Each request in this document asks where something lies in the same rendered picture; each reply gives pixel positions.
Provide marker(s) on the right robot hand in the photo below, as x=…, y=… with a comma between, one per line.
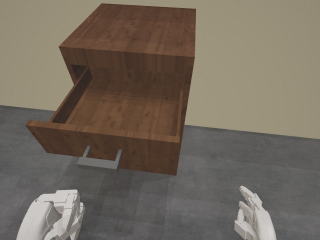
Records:
x=259, y=225

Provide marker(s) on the handle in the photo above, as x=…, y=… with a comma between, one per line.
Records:
x=111, y=166

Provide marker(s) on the cabinet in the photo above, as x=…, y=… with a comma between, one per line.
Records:
x=136, y=37

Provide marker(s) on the drawer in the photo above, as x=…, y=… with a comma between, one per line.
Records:
x=112, y=109

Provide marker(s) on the left robot hand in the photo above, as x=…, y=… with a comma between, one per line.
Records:
x=61, y=211

